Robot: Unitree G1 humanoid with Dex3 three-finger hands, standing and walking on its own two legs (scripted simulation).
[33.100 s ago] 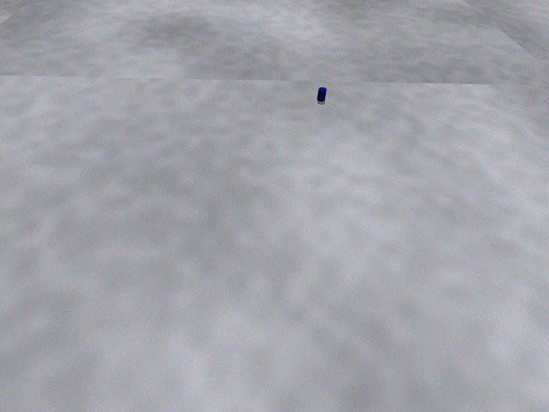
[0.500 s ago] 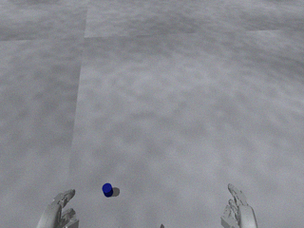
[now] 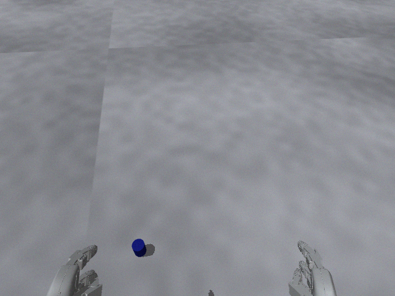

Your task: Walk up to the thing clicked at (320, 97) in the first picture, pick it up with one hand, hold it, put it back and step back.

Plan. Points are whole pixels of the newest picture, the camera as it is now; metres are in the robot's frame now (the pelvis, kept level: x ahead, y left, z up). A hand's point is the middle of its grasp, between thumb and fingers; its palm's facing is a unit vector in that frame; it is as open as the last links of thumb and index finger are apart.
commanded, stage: home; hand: left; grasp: from above
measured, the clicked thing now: (139, 247) +0.45 +0.23 -0.67
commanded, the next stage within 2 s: stand in 0.48 s
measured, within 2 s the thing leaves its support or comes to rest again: neither
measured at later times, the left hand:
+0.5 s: hand (97, 292) +0.16 +0.18 -0.04, palm faces +0.05 -0.98 -0.20, open 7.4 cm
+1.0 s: hand out of the picture +0.07 +0.25 -0.11, palm faces +0.06 -0.94 -0.34, open 7.4 cm
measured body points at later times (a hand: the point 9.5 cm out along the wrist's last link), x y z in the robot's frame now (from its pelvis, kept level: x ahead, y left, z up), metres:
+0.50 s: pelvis +0.00 +0.00 +0.00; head +0.01 +0.01 +0.45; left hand +0.15 +0.23 -0.03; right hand +0.16 -0.24 -0.06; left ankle +0.01 +0.13 -0.68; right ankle -0.01 -0.14 -0.68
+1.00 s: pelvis -0.01 +0.01 +0.04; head +0.00 +0.02 +0.49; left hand +0.06 +0.30 -0.09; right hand +0.09 -0.27 -0.08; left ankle +0.01 +0.13 -0.68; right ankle -0.01 -0.14 -0.68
